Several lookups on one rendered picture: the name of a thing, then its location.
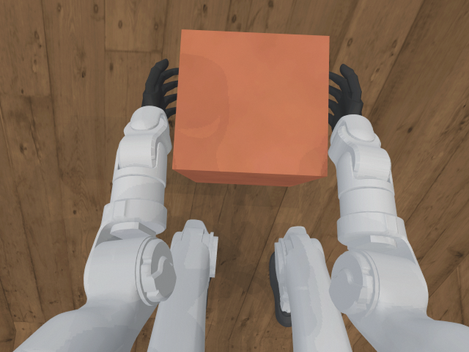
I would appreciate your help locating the robot right thigh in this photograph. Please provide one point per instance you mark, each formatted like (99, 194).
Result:
(317, 325)

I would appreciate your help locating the robot left upper arm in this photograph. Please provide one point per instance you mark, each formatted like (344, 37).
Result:
(124, 282)

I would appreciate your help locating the right robot forearm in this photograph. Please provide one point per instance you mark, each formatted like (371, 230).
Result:
(368, 218)

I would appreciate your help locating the robot right upper arm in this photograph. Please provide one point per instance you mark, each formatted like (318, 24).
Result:
(385, 297)

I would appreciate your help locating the robot thigh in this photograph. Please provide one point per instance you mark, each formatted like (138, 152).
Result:
(317, 325)
(180, 320)

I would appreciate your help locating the robot right hand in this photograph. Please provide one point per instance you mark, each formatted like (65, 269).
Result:
(348, 98)

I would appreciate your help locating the carton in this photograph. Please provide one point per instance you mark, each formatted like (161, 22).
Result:
(252, 108)

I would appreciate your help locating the robot left thigh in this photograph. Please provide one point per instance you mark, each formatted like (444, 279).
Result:
(180, 320)

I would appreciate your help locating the left robot forearm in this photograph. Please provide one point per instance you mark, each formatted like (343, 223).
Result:
(137, 207)

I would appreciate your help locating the robot left hand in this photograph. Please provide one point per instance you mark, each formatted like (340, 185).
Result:
(155, 89)

